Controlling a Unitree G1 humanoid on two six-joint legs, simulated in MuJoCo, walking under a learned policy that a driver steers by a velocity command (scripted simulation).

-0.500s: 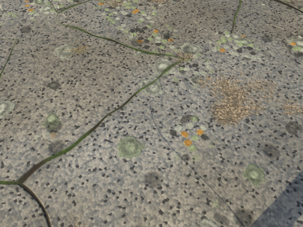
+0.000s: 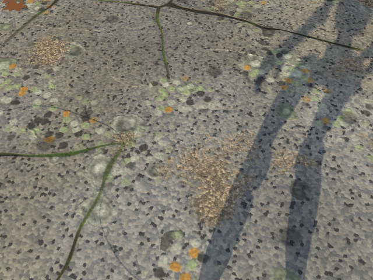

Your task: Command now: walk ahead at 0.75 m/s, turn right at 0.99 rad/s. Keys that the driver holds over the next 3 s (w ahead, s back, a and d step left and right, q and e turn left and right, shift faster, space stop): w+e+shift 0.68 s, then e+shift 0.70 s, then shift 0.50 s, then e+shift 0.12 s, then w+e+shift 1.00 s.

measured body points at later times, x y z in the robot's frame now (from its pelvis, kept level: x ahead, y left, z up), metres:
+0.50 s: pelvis +0.37 -0.10 -0.01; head +0.40 -0.12 +0.44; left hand +0.59 +0.11 -0.13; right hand +0.35 -0.39 -0.12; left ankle +0.36 +0.10 -0.62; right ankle +0.37 -0.13 -0.73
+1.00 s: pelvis +0.73 -0.26 +0.01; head +0.75 -0.33 +0.45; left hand +1.09 -0.25 -0.06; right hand +0.56 -0.53 -0.10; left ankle +0.84 -0.20 -0.73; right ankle +0.67 -0.37 -0.66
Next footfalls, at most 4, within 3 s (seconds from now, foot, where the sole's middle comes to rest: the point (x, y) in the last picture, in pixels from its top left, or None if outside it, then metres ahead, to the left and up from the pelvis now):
0.36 right None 0.41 -0.14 -0.76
0.78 left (257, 173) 0.87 -0.22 -0.76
1.16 right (336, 192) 0.79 -0.52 -0.76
1.60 left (315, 149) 1.00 -0.48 -0.76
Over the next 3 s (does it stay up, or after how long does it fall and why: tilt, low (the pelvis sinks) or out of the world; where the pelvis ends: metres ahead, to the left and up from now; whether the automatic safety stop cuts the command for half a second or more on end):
stays up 0.47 -0.90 -0.01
